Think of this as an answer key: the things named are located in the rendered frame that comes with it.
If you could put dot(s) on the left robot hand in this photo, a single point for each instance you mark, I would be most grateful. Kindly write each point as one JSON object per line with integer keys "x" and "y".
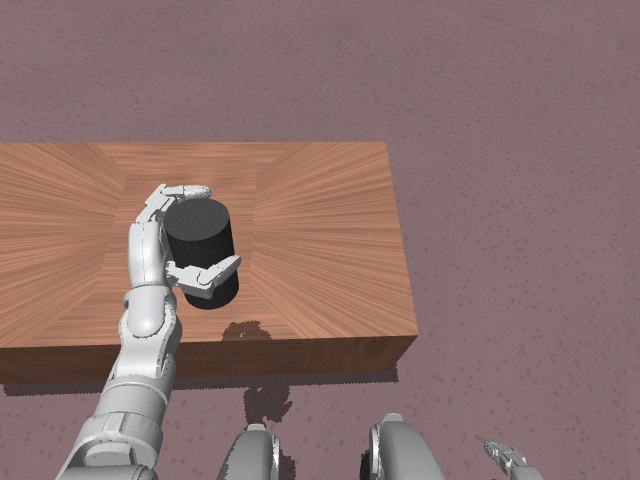
{"x": 149, "y": 257}

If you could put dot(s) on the can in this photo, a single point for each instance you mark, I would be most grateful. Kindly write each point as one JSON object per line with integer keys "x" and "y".
{"x": 199, "y": 234}

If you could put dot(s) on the left robot arm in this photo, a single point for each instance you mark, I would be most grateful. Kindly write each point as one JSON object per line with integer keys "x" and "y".
{"x": 122, "y": 440}

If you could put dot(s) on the right robot hand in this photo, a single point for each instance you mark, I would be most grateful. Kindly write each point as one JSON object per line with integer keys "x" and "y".
{"x": 511, "y": 461}

